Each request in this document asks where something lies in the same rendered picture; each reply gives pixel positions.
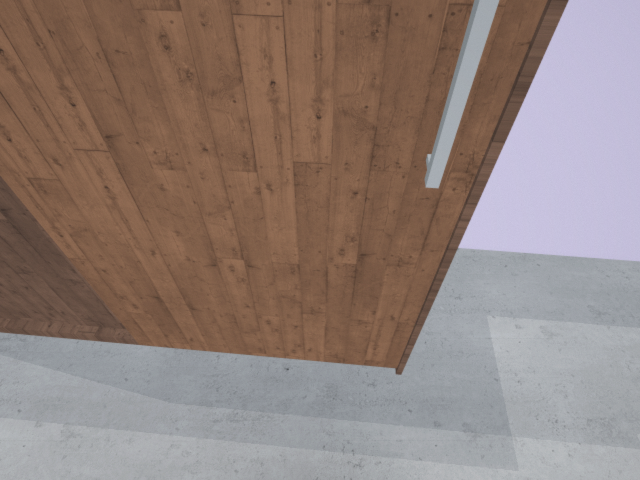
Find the handle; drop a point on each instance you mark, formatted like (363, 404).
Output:
(480, 21)

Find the wardrobe door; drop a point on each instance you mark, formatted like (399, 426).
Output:
(248, 176)
(37, 280)

